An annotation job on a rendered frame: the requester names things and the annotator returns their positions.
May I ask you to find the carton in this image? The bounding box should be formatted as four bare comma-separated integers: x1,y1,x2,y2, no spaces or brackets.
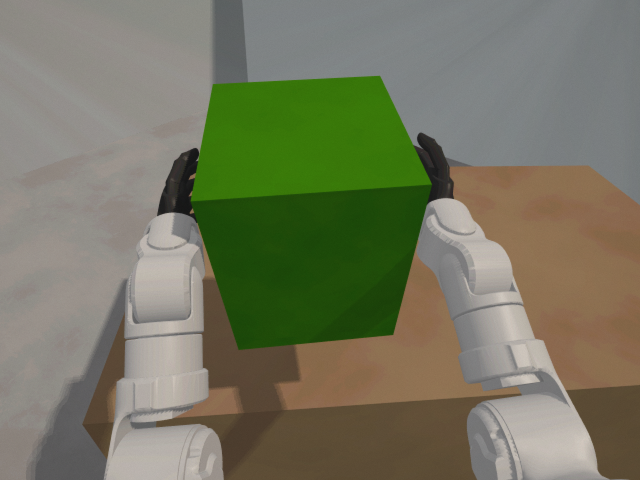
191,76,432,350

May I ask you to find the right robot upper arm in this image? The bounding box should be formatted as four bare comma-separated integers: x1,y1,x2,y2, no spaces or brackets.
467,392,627,480

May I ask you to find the right robot forearm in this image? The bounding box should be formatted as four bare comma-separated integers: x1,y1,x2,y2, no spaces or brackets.
416,198,597,467

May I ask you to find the right robot hand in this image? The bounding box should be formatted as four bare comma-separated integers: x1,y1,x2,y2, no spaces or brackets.
413,133,454,204

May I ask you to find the left robot forearm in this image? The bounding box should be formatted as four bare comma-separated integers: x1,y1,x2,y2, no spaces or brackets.
104,213,209,480

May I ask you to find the pedestal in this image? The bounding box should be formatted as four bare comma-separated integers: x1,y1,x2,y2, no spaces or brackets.
82,165,640,480

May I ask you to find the left robot hand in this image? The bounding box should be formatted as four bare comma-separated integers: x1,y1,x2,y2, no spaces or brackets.
157,148,199,223

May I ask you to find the left robot upper arm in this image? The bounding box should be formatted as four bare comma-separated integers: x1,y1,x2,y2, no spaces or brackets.
106,424,224,480

